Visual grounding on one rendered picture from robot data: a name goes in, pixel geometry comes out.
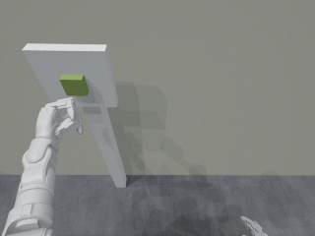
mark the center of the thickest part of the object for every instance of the button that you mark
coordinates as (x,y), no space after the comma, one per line
(74,85)

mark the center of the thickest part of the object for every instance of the right robot hand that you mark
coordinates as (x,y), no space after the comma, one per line
(252,226)

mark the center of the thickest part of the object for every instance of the left robot hand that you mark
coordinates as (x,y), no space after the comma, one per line
(51,125)

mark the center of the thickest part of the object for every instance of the panel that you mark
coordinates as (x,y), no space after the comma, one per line
(50,61)

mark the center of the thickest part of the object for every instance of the left robot forearm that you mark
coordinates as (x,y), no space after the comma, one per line
(33,206)

